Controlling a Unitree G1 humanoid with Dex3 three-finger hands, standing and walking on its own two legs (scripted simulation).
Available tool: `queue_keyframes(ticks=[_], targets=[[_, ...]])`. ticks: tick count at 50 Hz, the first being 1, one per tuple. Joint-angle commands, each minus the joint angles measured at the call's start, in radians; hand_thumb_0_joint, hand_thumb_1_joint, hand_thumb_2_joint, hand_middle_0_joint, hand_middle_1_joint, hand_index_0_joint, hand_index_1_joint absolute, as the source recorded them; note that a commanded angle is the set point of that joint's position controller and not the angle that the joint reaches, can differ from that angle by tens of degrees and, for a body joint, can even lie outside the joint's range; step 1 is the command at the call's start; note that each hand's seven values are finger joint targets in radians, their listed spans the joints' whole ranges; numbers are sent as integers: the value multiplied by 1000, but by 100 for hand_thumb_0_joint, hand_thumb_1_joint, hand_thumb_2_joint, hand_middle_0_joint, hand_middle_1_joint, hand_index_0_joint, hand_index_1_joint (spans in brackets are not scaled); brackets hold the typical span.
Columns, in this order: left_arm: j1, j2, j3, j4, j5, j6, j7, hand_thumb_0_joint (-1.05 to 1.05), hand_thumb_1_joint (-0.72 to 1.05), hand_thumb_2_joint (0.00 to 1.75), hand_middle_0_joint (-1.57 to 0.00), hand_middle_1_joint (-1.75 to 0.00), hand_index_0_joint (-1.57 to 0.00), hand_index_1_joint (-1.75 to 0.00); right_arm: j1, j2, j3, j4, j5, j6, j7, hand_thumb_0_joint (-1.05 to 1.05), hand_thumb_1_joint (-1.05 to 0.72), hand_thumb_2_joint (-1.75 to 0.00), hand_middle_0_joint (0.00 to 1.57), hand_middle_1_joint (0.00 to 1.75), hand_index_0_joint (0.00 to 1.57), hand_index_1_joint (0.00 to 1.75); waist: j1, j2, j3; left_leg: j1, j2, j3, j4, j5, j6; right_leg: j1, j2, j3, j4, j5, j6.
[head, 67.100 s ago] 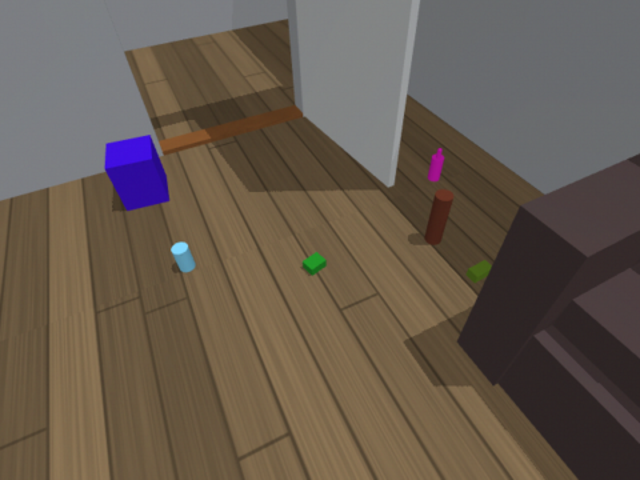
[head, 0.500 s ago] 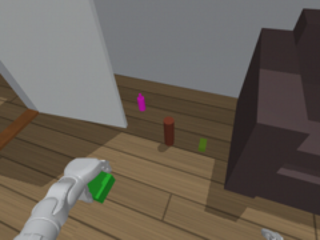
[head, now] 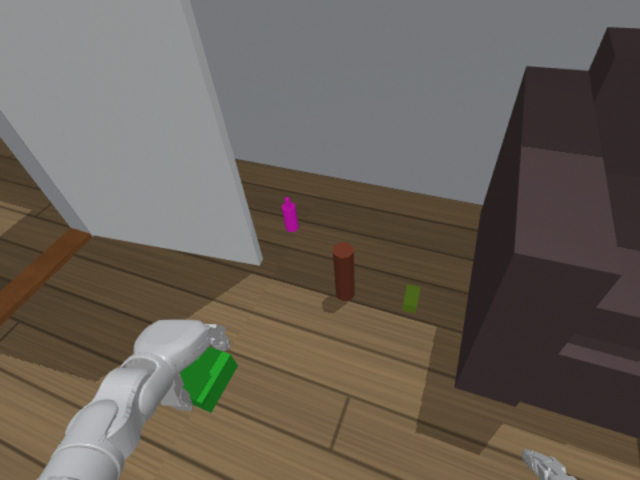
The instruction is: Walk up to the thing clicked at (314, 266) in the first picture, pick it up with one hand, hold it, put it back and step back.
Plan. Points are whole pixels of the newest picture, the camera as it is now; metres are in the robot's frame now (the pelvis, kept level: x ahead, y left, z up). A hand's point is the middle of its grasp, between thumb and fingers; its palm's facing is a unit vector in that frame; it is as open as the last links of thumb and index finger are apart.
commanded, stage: hold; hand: left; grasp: from above
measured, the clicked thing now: (204, 376) +0.32 +0.20 -0.08
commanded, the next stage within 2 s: crouch in 1.02 s
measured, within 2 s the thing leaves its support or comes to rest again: neither
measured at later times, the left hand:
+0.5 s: hand (181, 382) +0.28 +0.21 -0.01, palm faces -0.46 +0.01 -0.89, open 9.7 cm
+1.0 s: hand (175, 379) +0.28 +0.22 -0.01, palm faces -0.47 +0.00 -0.88, open 9.8 cm
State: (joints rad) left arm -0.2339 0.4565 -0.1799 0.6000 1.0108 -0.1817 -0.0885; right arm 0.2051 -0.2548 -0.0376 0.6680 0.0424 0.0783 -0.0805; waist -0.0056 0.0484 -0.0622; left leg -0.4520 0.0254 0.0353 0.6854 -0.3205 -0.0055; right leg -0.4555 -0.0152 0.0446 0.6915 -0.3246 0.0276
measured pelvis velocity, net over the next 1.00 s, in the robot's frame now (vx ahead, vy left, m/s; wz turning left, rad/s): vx -0.01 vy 0.00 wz -0.01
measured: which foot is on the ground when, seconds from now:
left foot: down 0.00-1.00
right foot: down 0.00-1.00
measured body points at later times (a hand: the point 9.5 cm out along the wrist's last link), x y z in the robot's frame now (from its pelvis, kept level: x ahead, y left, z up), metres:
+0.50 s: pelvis -0.01 +0.00 +0.01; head +0.00 -0.03 +0.46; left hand +0.30 +0.21 +0.04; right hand +0.14 -0.26 -0.10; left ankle +0.02 +0.12 -0.72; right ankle +0.02 -0.14 -0.72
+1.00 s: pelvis -0.01 +0.00 +0.01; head +0.01 -0.02 +0.46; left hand +0.30 +0.22 +0.04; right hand +0.15 -0.25 -0.10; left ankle +0.02 +0.12 -0.72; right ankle +0.02 -0.14 -0.72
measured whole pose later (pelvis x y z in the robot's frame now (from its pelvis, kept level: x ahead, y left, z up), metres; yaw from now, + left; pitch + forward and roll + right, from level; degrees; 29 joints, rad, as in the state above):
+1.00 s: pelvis -0.01 +0.00 +0.01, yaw +0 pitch +1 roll +0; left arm -0.22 0.46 -0.19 0.56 0.99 -0.20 -0.10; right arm 0.16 -0.25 -0.02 0.68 0.06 0.09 -0.11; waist 0.01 0.05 -0.01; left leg -0.32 0.02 0.04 0.54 -0.25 0.00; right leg -0.33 -0.02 0.05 0.55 -0.25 0.03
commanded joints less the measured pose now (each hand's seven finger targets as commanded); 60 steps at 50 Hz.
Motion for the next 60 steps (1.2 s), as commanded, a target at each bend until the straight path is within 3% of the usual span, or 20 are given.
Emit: queue_keyframes(ticks=[1, 2, 4, 8, 9, 11, 12, 24, 26, 30, 31, 32, 34, 37, 40, 44, 51, 56, 57, 60], targets=[[-305, 220, 114, -191, -27, -2, 42, 0, 72, 53, -98, -58, -104, -52, -76, -131, -36, -137, 3, -45, -15, 0, -90, -90, 20, 30, 20, 30, -6, -40, -231, 173, -43, -5, -97, 195, 23, 70, 48, -27, -128, 171, -29], [-318, 208, 99, -203, -25, 1, 41, 0, 72, 53, -97, -59, -103, -53, -73, -129, -35, -136, 3, -46, -16, 0, -91, -90, 20, 30, 20, 30, -9, -37, -242, 176, -43, -7, -94, 202, 23, 71, 47, -26, -124, 178, -29], [-301, 228, 124, -192, -24, 2, 44, 0, 71, 53, -96, -60, -103, -53, -78, -132, -36, -135, 4, -44, -18, 0, -91, -90, 20, 30, 20, 30, 2, -48, -236, 173, -43, -7, -99, 195, 23, 87, 48, -29, -132, 165, -28], [-301, 213, 103, -199, -27, 5, 35, 0, 72, 52, -97, -59, -103, -53, -87, -127, -30, -137, 5, -44, -21, 0, -91, -90, 20, 30, 20, 30, -1, -62, -223, 175, -44, -6, -112, 181, 27, 91, 47, -25, -149, 159, -26], [-292, 232, 124, -199, -31, 4, 37, 0, 73, 52, -98, -59, -104, -53, -95, -131, -33, -141, 7, -44, -21, 0, -91, -90, 20, 30, 20, 30, 8, -48, -220, 183, -47, 0, -119, 179, 25, 97, 45, -23, -155, 154, -28], [-311, 205, 92, -216, -28, 6, 32, 0, 71, 52, -96, -61, -102, -54, -98, -126, -29, -142, 5, -44, -22, 0, -91, -90, 20, 30, 20, 30, -5, -50, -226, 198, -46, 0, -120, 184, 27, 94, 45, -20, -159, 164, -25], [-299, 222, 112, -213, -33, 6, 32, 0, 72, 52, -96, -61, -103, -54, -99, -128, -29, -141, 7, -44, -23, 0, -91, -90, 20, 30, 20, 30, 4, -54, -223, 198, -45, -1, -126, 186, 26, 107, 47, -23, -161, 160, -26], [-279, 218, 105, -222, -41, 8, 15, 0, 73, 54, -100, -58, -105, -52, -132, -121, -19, -152, 12, -45, -31, 0, -91, -90, 20, 30, 20, 30, 10, -48, -177, 221, -44, 1, -181, 146, 25, 132, 48, -23, -207, 111, -32], [-282, 244, 130, -242, -45, 3, 13, 0, 71, 54, -99, -57, -104, -51, -129, -124, -21, -152, 13, -45, -34, 0, -91, -90, 20, 30, 20, 30, 16, -46, -197, 236, -44, 2, -185, 169, 25, 153, 47, -22, -212, 134, -32], [-275, 219, 104, -218, -47, 0, 7, 0, 73, 53, -99, -58, -105, -52, -138, -117, -13, -151, 14, -44, -37, 0, -91, -90, 20, 30, 20, 30, 8, -58, -152, 231, -44, 1, -200, 137, 27, 139, 46, -21, -230, 104, -31], [-283, 208, 94, -234, -49, -1, 7, 0, 74, 52, -99, -59, -105, -52, -133, -119, -15, -151, 14, -44, -37, 0, -91, -90, 20, 30, 20, 30, 7, -47, -170, 240, -45, 3, -203, 147, 26, 143, 46, -18, -227, 117, -33], [-274, 230, 120, -219, -48, -3, 9, 0, 73, 52, -98, -59, -105, -52, -134, -118, -16, -148, 14, -42, -38, 0, -91, -90, 20, 30, 20, 30, 13, -35, -171, 242, -44, 4, -204, 150, 24, 146, 47, -21, -228, 115, -34], [-272, 203, 95, -221, -52, -5, 7, 0, 70, 53, -97, -59, -103, -53, -132, -117, -14, -148, 13, -42, -38, 0, -91, -90, 20, 30, 20, 30, 3, -58, -167, 244, -41, -1, -206, 160, 25, 146, 50, -24, -226, 127, -33], [-278, 243, 131, -234, -44, -14, 14, 0, 71, 51, -96, -60, -103, -53, -131, -118, -16, -148, 14, -41, -42, 0, -91, -90, 20, 30, 20, 30, 16, -36, -179, 243, -43, -2, -207, 168, 23, 157, 49, -25, -228, 131, -36], [-304, 220, 104, -232, -43, -20, 17, 0, 74, 56, -101, -59, -106, -53, -138, -114, -13, -148, 14, -39, -42, 0, -91, -90, 20, 30, 20, 30, 4, -29, -168, 257, -43, -2, -216, 158, 23, 151, 48, -22, -235, 126, -35], [-303, 222, 102, -236, -44, -19, 27, 0, 72, 53, -99, -58, -105, -52, -135, -114, -14, -140, 15, -37, -45, 0, -91, -90, 20, 30, 20, 30, 7, -38, -189, 270, -43, -2, -213, 194, 22, 164, 48, -25, -234, 158, -33], [-281, 235, 124, -175, -33, -10, 38, 0, 68, 53, -96, -56, -102, -50, -127, -120, -20, -132, 16, -23, -42, 0, -91, -90, 20, 30, 20, 30, 21, -17, -184, 268, -37, -5, -219, 229, 15, 179, 53, -33, -227, 183, -41], [-302, 214, 93, -196, -40, -10, 28, 0, 72, 47, -99, -62, -106, -55, -124, -117, -24, -137, 17, -16, -40, 0, -94, -92, 20, 30, 20, 30, 13, -26, -194, 284, -40, -3, -214, 264, 18, 185, 49, -30, -232, 223, -37], [-296, 232, 117, -210, -42, -13, 29, 0, 64, 49, -91, -59, -98, -52, -122, -120, -25, -138, 16, -15, -40, 0, -89, -90, 20, 30, 20, 30, 16, -34, -203, 287, -41, -1, -213, 259, 20, 191, 48, -29, -236, 218, -36], [-256, 205, 98, -183, -38, -16, 32, 0, 58, 57, -88, -61, -93, -56, -120, -117, -23, -139, 18, -10, -37, 0, -90, -90, 20, 30, 20, 30, 9, -48, -180, 272, -41, -1, -213, 262, 21, 182, 48, -30, -232, 225, -36]])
